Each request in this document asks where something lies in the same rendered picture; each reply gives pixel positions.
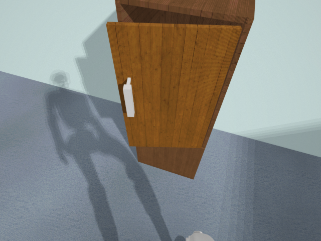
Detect cupboard door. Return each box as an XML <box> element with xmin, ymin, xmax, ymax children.
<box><xmin>106</xmin><ymin>22</ymin><xmax>242</xmax><ymax>148</ymax></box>

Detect handle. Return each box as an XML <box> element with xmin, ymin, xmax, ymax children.
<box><xmin>123</xmin><ymin>78</ymin><xmax>135</xmax><ymax>117</ymax></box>

